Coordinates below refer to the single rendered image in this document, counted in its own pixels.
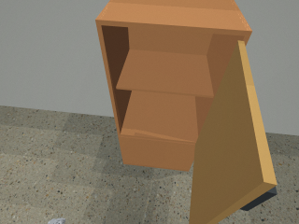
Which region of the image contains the cupboard door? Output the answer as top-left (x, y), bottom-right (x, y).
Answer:
top-left (189, 40), bottom-right (278, 224)

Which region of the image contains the handle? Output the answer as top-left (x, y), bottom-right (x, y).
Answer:
top-left (240, 187), bottom-right (278, 211)

